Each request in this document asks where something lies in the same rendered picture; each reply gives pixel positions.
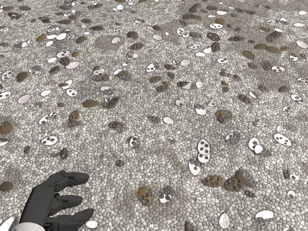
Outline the robot left hand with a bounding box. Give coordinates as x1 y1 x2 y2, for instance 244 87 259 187
19 169 94 231

